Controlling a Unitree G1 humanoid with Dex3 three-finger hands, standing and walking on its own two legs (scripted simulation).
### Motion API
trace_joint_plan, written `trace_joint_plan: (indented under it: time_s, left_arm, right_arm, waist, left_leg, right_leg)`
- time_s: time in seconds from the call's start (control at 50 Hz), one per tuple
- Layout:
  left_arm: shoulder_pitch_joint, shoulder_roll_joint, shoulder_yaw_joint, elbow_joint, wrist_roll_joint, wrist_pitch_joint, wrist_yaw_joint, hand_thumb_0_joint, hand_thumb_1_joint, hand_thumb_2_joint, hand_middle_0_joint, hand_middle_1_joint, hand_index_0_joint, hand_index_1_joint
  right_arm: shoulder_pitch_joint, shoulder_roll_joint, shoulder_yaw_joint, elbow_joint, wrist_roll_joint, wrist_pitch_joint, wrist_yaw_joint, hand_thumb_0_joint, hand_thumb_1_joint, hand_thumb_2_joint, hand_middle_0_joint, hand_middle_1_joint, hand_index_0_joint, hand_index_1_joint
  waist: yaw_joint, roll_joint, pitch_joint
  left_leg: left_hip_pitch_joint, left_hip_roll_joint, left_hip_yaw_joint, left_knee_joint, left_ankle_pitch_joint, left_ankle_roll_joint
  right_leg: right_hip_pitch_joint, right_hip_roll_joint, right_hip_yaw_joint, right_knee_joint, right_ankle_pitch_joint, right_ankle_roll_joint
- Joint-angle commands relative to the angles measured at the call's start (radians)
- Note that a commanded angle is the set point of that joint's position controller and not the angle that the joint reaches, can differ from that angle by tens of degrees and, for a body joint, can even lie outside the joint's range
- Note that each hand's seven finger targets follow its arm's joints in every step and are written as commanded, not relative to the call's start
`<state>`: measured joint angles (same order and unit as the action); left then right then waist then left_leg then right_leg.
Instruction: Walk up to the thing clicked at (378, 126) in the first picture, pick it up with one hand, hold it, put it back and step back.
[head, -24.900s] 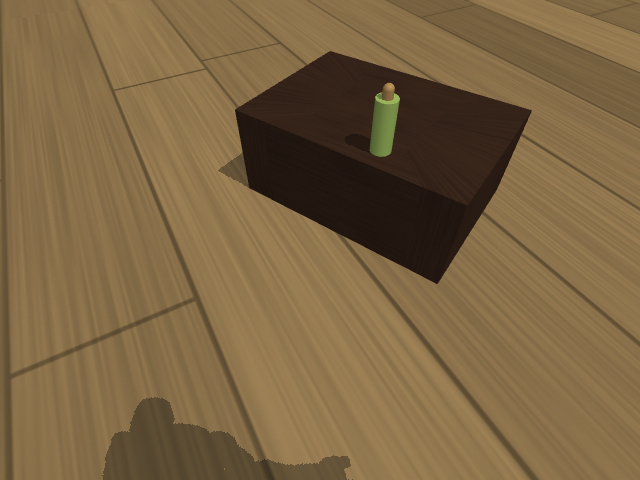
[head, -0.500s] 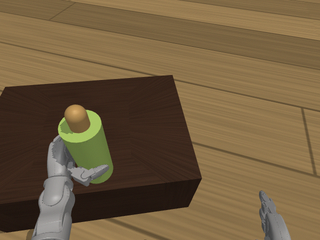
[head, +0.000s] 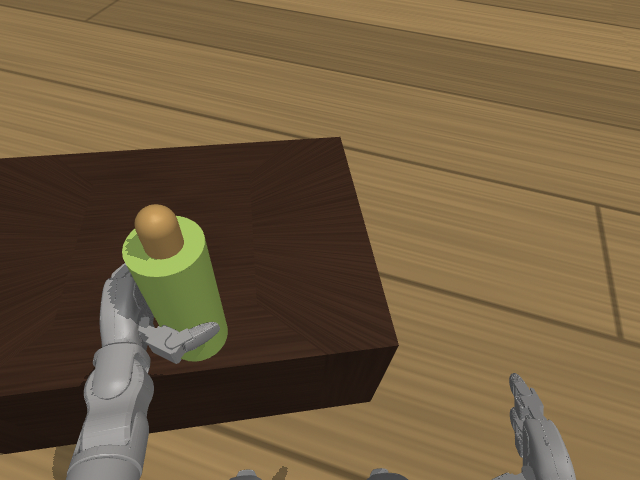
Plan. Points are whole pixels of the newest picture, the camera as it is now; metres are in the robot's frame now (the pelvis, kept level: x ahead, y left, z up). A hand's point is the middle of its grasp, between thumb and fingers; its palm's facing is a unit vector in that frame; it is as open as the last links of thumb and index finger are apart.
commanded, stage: crouch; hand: left
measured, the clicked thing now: (180, 285) +0.34 +0.16 +0.07
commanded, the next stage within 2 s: lower in 1.00 s
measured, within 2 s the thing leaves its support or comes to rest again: neither
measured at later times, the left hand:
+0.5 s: hand (197, 293) +0.41 +0.18 -0.07, palm faces +0.14 -0.99 -0.01, open 11.1 cm
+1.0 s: hand (204, 291) +0.44 +0.18 -0.11, palm faces +0.14 -0.99 -0.02, open 11.1 cm
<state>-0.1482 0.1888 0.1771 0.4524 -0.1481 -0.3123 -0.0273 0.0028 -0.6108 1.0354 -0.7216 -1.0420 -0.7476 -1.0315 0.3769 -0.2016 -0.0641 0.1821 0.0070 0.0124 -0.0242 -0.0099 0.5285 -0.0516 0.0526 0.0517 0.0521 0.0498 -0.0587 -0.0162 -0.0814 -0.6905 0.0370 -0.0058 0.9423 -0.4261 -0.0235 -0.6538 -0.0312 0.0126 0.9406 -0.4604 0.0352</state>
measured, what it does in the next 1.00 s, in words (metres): lowers itself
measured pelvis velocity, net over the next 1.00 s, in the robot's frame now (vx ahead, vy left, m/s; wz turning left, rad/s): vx -0.02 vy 0.00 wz -0.02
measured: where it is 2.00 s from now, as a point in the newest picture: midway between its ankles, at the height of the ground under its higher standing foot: outside the picture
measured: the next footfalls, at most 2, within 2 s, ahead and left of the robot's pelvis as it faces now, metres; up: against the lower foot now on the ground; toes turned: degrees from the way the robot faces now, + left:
none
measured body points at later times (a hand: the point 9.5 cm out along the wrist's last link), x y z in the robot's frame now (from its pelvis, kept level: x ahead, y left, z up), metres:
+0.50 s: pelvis -0.01 +0.00 -0.06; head +0.11 +0.04 +0.38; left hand +0.40 +0.23 -0.06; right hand +0.14 -0.26 -0.05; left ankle +0.02 +0.13 -0.68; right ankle +0.00 -0.14 -0.68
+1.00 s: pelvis -0.02 +0.00 -0.09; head +0.13 +0.05 +0.33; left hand +0.43 +0.23 -0.11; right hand +0.14 -0.27 -0.05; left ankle +0.02 +0.13 -0.68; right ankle +0.00 -0.14 -0.68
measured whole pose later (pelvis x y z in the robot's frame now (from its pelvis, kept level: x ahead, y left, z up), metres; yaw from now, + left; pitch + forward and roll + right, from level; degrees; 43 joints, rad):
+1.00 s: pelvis -0.02 +0.00 -0.09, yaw -1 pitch +26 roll -4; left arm -0.59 0.40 0.40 1.04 -0.05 -0.60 0.00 0.00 -0.61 1.04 -0.72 -1.04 -0.75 -1.03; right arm 0.41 -0.26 -0.07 -0.18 -0.06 0.02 0.07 -0.01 0.50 -0.06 0.06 0.05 0.06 0.05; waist -0.26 -0.02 -0.16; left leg -1.31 0.06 -0.07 1.40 -0.55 -0.03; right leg -1.23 0.00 -0.02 1.35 -0.58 0.03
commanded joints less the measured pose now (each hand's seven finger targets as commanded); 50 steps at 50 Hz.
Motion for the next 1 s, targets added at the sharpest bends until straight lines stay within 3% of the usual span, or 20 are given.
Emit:
trace_joint_plan:
  time_s: [0.0, 0.06, 0.08, 0.12, 0.16, 0.2, 0.24, 0.26, 0.3, 0.36, 0.38, 0.42, 0.46, 0.66, 0.7, 0.76, 0.82, 0.86, 0.9, 0.98]
  left_arm:
    - [-0.420, 0.144, 0.075, -0.140, -0.020, -0.156, -0.008, 0.000, -0.034, 1.161, -1.287, -1.367, -1.311, -1.367]
    - [-0.506, 0.167, 0.087, -0.096, -0.019, -0.222, -0.012, 0.000, -0.022, 1.176, -1.302, -1.384, -1.325, -1.385]
    - [-0.522, 0.198, 0.113, -0.067, -0.018, -0.241, -0.008, 0.000, -0.009, 1.177, -1.310, -1.386, -1.333, -1.386]
    - [-0.557, 0.218, 0.119, -0.039, -0.013, -0.280, -0.003, 0.000, -0.068, 1.177, -1.309, -1.393, -1.331, -1.395]
    - [-0.611, 0.236, 0.126, -0.009, -0.008, -0.310, -0.003, 0.000, -0.066, 1.168, -1.304, -1.385, -1.325, -1.387]
    - [-0.618, 0.271, 0.152, 0.025, -0.002, -0.333, -0.005, 0.000, -0.056, 1.179, -1.294, -1.381, -1.313, -1.385]
    - [-0.652, 0.272, 0.144, 0.067, 0.011, -0.346, -0.003, 0.000, -0.053, 1.164, -1.286, -1.364, -1.303, -1.369]
    - [-0.649, 0.269, 0.149, 0.093, 0.013, -0.351, -0.002, 0.000, -0.049, 1.176, -1.293, -1.377, -1.312, -1.381]
    - [-0.662, 0.287, 0.168, 0.136, 0.018, -0.357, 0.003, 0.000, -0.045, 1.173, -1.295, -1.373, -1.313, -1.378]
    - [-0.661, 0.265, 0.165, 0.199, 0.027, -0.365, 0.008, 0.000, -0.029, 1.189, -1.321, -1.397, -1.340, -1.401]
    - [-0.683, 0.289, 0.172, 0.194, 0.036, -0.369, 0.011, 0.000, -0.015, 1.194, -1.333, -1.408, -1.353, -1.410]
    - [-0.705, 0.311, 0.182, 0.218, 0.048, -0.376, 0.015, 0.000, -0.024, 1.203, -1.336, -1.419, -1.357, -1.421]
    - [-0.730, 0.307, 0.183, 0.217, 0.052, -0.383, 0.017, 0.000, -0.023, 1.212, -1.343, -1.431, -1.365, -1.431]
    - [-0.806, 0.360, 0.207, 0.241, 0.065, -0.402, 0.024, 0.000, -0.008, 1.196, -1.322, -1.405, -1.343, -1.406]
    - [-0.819, 0.362, 0.210, 0.266, 0.064, -0.401, 0.024, 0.000, -0.008, 1.196, -1.320, -1.402, -1.340, -1.403]
    - [-0.832, 0.384, 0.220, 0.273, 0.074, -0.401, 0.027, 0.000, -0.008, 1.206, -1.309, -1.398, -1.328, -1.401]
    - [-0.858, 0.399, 0.232, 0.306, 0.081, -0.400, 0.029, 0.000, 0.001, 1.198, -1.311, -1.395, -1.329, -1.398]
    - [-0.875, 0.398, 0.220, 0.297, 0.084, -0.401, 0.030, 0.000, 0.008, 1.198, -1.317, -1.398, -1.338, -1.399]
    - [-0.872, 0.418, 0.238, 0.308, 0.081, -0.401, 0.027, 0.000, 0.033, 1.207, -1.313, -1.404, -1.336, -1.401]
    - [-0.866, 0.430, 0.248, 0.317, 0.076, -0.397, 0.020, 0.000, 0.022, 1.204, -1.320, -1.400, -1.340, -1.402]
  right_arm:
    - [-0.019, -0.161, -0.101, -0.192, -0.010, -0.059, -0.002, 0.000, 0.556, -0.046, 0.051, 0.051, 0.050, 0.051]
    - [-0.016, -0.156, -0.088, -0.240, -0.020, -0.063, 0.013, 0.000, 0.548, -0.049, 0.050, 0.051, 0.050, 0.051]
    - [-0.020, -0.157, -0.084, -0.262, -0.021, -0.064, 0.018, 0.000, 0.546, -0.049, 0.050, 0.051, 0.050, 0.051]
    - [-0.008, -0.181, -0.104, -0.301, -0.030, -0.063, 0.023, 0.000, 0.534, -0.052, 0.050, 0.051, 0.050, 0.051]
    - [0.005, -0.156, -0.074, -0.316, -0.036, -0.062, 0.031, 0.000, 0.529, -0.054, 0.050, 0.051, 0.050, 0.051]
    - [0.037, -0.166, -0.080, -0.316, -0.043, -0.059, 0.036, 0.000, 0.524, -0.056, 0.050, 0.050, 0.050, 0.050]
    - [0.041, -0.197, -0.107, -0.366, -0.047, -0.055, 0.039, 0.000, 0.524, -0.056, 0.050, 0.050, 0.050, 0.050]
    - [0.066, -0.178, -0.089, -0.359, -0.051, -0.052, 0.043, 0.000, 0.523, -0.056, 0.050, 0.050, 0.050, 0.050]
    - [0.061, -0.187, -0.098, -0.370, -0.052, -0.049, 0.047, 0.000, 0.523, -0.056, 0.050, 0.050, 0.050, 0.050]
    - [0.080, -0.195, -0.104, -0.405, -0.055, -0.048, 0.057, 0.000, 0.521, -0.056, 0.050, 0.050, 0.050, 0.050]
    - [0.077, -0.183, -0.091, -0.405, -0.057, -0.044, 0.060, 0.000, 0.523, -0.055, 0.050, 0.050, 0.050, 0.050]
    - [0.070, -0.204, -0.112, -0.427, -0.057, -0.043, 0.060, 0.000, 0.526, -0.054, 0.050, 0.050, 0.050, 0.050]
    - [0.065, -0.191, -0.099, -0.429, -0.059, -0.046, 0.066, 0.000, 0.525, -0.054, 0.050, 0.050, 0.050, 0.050]
    - [0.077, -0.232, -0.138, -0.494, -0.063, -0.040, 0.071, 0.000, 0.518, -0.056, 0.050, 0.050, 0.050, 0.050]
    - [0.092, -0.212, -0.118, -0.491, -0.063, -0.037, 0.073, 0.000, 0.517, -0.057, 0.050, 0.050, 0.050, 0.050]
    - [0.086, -0.228, -0.136, -0.514, -0.063, -0.033, 0.073, 0.000, 0.517, -0.057, 0.050, 0.050, 0.050, 0.050]
    - [0.070, -0.215, -0.122, -0.509, -0.063, -0.033, 0.076, 0.000, 0.517, -0.057, 0.050, 0.050, 0.050, 0.050]
    - [0.058, -0.227, -0.136, -0.542, -0.061, -0.036, 0.075, 0.000, 0.518, -0.056, 0.050, 0.050, 0.050, 0.050]
    - [0.069, -0.234, -0.136, -0.549, -0.061, -0.037, 0.073, 0.000, 0.526, -0.054, 0.050, 0.050, 0.050, 0.050]
    - [0.081, -0.235, -0.136, -0.556, -0.059, -0.040, 0.072, 0.000, 0.515, -0.058, 0.050, 0.050, 0.050, 0.050]
  waist:
    - [-0.023, 0.015, -0.267]
    - [-0.033, 0.024, -0.365]
    - [-0.028, 0.030, -0.375]
    - [-0.046, 0.049, -0.445]
    - [-0.046, 0.077, -0.464]
    - [-0.053, 0.120, -0.502]
    - [-0.079, 0.105, -0.525]
    - [-0.081, 0.130, -0.527]
    - [-0.079, 0.141, -0.512]
    - [-0.107, 0.125, -0.516]
    - [-0.101, 0.137, -0.508]
    - [-0.117, 0.127, -0.515]
    - [-0.115, 0.165, -0.549]
    - [-0.155, 0.217, -0.636]
    - [-0.164, 0.219, -0.632]
    - [-0.173, 0.231, -0.637]
    - [-0.175, 0.232, -0.580]
    - [-0.189, 0.232, -0.607]
    - [-0.188, 0.239, -0.608]
    - [-0.197, 0.231, -0.660]
  left_leg:
    - [0.129, -0.017, 0.014, -0.081, 0.175, 0.026]
    - [0.127, -0.015, 0.003, -0.034, 0.216, 0.023]
    - [0.105, -0.019, 0.003, -0.024, 0.192, 0.023]
    - [0.113, -0.018, -0.002, 0.004, 0.211, 0.021]
    - [0.092, -0.021, -0.002, 0.033, 0.217, 0.019]
    - [0.083, -0.021, -0.004, 0.067, 0.262, 0.018]
    - [0.080, -0.017, -0.012, 0.086, 0.261, 0.017]
    - [0.066, -0.019, -0.009, 0.103, 0.262, 0.018]
    - [0.031, -0.019, -0.015, 0.113, 0.244, 0.015]
    - [-0.012, -0.017, -0.017, 0.138, 0.218, 0.020]
    - [-0.051, -0.022, -0.012, 0.148, 0.194, 0.022]
    - [-0.078, -0.020, -0.016, 0.159, 0.164, 0.025]
    - [-0.063, -0.016, -0.025, 0.176, 0.207, 0.020]
    - [-0.063, -0.008, -0.047, 0.243, 0.278, 0.013]
    - [-0.084, -0.009, -0.046, 0.258, 0.284, 0.017]
    - [-0.111, -0.010, -0.043, 0.268, 0.259, 0.020]
    - [-0.170, -0.012, -0.045, 0.259, 0.138, 0.019]
    - [-0.166, -0.011, -0.046, 0.264, 0.112, 0.020]
    - [-0.163, -0.009, -0.053, 0.260, 0.107, 0.015]
    - [-0.169, -0.010, -0.047, 0.306, 0.212, 0.026]
  right_leg:
    - [0.007, 0.026, -0.023, -0.083, 0.253, -0.031]
    - [-0.012, 0.027, -0.023, -0.038, 0.272, -0.035]
    - [-0.018, 0.026, -0.021, -0.030, 0.251, -0.036]
    - [-0.027, 0.028, -0.022, -0.006, 0.262, -0.037]
    - [-0.055, 0.028, -0.021, 0.016, 0.265, -0.039]
    - [-0.078, 0.028, -0.021, 0.044, 0.298, -0.040]
    - [-0.108, 0.034, -0.026, 0.067, 0.294, -0.042]
    - [-0.125, 0.033, -0.024, 0.072, 0.298, -0.040]
    - [-0.153, 0.036, -0.030, 0.089, 0.271, -0.043]
    - [-0.179, 0.039, -0.031, 0.107, 0.260, -0.042]
    - [-0.185, 0.036, -0.020, 0.107, 0.249, -0.040]
    - [-0.198, 0.038, -0.018, 0.117, 0.223, -0.039]
    - [-0.230, 0.042, -0.034, 0.151, 0.240, -0.047]
    - [-0.305, 0.056, -0.054, 0.232, 0.267, -0.054]
    - [-0.301, 0.057, -0.052, 0.236, 0.282, -0.051]
    - [-0.307, 0.056, -0.047, 0.244, 0.271, -0.051]
    - [-0.357, 0.058, -0.046, 0.243, 0.169, -0.054]
    - [-0.362, 0.058, -0.043, 0.242, 0.150, -0.054]
    - [-0.371, 0.061, -0.052, 0.253, 0.141, -0.057]
    - [-0.345, 0.060, -0.043, 0.272, 0.239, -0.052]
